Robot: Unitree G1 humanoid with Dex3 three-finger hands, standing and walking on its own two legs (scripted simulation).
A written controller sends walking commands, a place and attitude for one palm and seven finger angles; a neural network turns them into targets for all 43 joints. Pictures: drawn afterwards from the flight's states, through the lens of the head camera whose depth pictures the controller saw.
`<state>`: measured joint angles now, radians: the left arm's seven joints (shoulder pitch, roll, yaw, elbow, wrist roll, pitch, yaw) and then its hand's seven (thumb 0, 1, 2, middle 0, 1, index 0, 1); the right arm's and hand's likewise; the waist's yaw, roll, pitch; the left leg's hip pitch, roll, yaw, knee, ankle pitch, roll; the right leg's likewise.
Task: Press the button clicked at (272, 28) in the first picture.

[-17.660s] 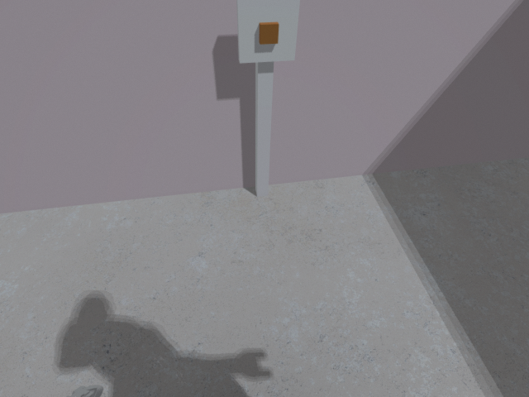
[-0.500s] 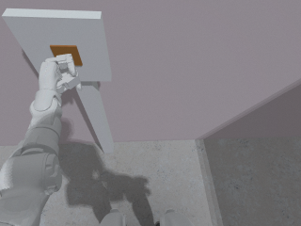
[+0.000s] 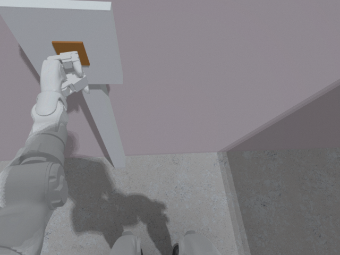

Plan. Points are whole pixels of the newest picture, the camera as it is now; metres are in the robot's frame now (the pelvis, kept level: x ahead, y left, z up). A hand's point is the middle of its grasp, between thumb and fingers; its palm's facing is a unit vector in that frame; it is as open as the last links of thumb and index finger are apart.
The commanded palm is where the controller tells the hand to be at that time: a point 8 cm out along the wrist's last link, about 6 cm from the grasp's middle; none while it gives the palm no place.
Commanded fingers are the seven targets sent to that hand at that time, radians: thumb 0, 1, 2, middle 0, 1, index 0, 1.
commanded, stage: pull the fist back off the button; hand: left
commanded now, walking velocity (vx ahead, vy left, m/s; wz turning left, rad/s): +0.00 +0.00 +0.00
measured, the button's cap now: (72, 51) +0.56 +0.19 +0.13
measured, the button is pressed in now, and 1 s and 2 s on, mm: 12 0 0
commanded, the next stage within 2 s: draw the hand back to the body in 0.98 s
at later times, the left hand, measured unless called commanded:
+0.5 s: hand (86, 87) +0.47 +0.16 +0.10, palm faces +0.00 -1.00 -0.01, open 3.1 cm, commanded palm +0.43 +0.21 +0.10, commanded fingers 0.00 0.90 0.90 -1.30 -1.50 -1.30 -1.50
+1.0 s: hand (81, 116) +0.40 +0.16 +0.10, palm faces +0.01 -1.00 -0.02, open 3.1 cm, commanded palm +0.38 +0.21 +0.10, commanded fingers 0.00 0.90 0.90 -1.30 -1.50 -1.30 -1.50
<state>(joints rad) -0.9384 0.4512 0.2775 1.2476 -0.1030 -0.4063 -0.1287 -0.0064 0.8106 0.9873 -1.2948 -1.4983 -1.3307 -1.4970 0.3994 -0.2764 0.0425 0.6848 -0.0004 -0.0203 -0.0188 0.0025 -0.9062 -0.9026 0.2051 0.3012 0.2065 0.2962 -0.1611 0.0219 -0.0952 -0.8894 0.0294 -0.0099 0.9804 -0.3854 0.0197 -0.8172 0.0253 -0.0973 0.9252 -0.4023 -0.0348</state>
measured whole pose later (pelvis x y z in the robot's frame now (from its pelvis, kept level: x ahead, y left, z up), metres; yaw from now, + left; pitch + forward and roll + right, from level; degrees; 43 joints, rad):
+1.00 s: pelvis +0.03 -0.01 +0.02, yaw +0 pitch +9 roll -1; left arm -0.31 0.25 0.16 0.58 -0.20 -0.32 -0.15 0.02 0.90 0.90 -1.30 -1.50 -1.31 -1.50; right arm 0.26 -0.25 0.03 0.58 0.04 -0.01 -0.03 0.01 -0.91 -0.90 0.20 0.30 0.21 0.30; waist -0.03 0.02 -0.10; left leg -0.63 0.02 0.01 0.86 -0.40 0.01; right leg -0.57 0.02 -0.07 0.84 -0.43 -0.04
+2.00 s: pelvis +0.05 +0.00 +0.06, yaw +0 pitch -4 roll +0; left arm 0.36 0.30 0.17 -0.29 -0.07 -0.04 0.11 0.02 0.89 0.90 -1.30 -1.50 -1.31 -1.50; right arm 0.18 -0.22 0.07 0.60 0.01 -0.06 -0.08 0.01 -0.90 -0.90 0.20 0.30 0.21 0.30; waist 0.05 0.06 0.00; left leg -0.13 -0.01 0.02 0.45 -0.25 0.02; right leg -0.09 0.01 -0.05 0.43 -0.28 -0.03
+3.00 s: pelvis +0.02 +0.01 +0.06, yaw -1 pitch +0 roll -1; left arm 0.63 0.38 0.32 -0.53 -0.05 -0.15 0.12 0.02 0.89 0.90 -1.30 -1.50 -1.31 -1.50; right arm 0.19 -0.24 -0.01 0.55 0.01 0.03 -0.08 0.01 -0.91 -0.90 0.20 0.30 0.21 0.30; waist 0.00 0.04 0.01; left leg -0.25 0.00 0.04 0.47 -0.22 0.03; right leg -0.21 0.01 -0.03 0.43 -0.23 -0.01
